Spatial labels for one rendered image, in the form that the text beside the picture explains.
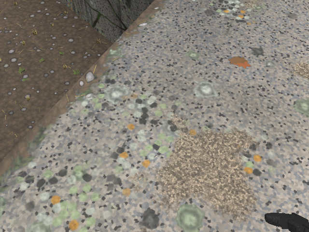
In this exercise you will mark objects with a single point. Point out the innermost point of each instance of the robot right hand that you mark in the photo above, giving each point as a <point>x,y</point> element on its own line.
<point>293,221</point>

